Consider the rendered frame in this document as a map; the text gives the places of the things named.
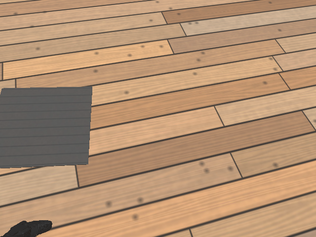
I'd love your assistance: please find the robot left hand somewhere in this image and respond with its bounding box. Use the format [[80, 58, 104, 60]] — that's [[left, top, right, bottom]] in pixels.
[[0, 220, 52, 237]]

